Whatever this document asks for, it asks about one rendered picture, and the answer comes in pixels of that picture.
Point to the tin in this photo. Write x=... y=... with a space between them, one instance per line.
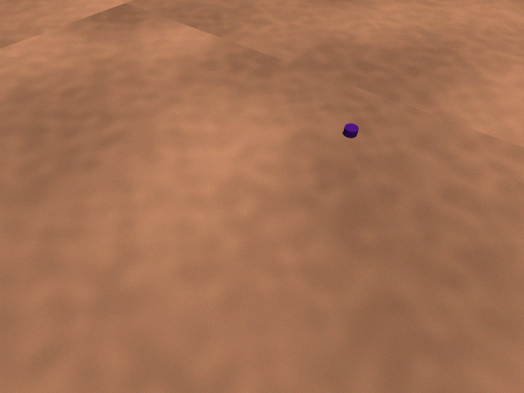
x=351 y=130

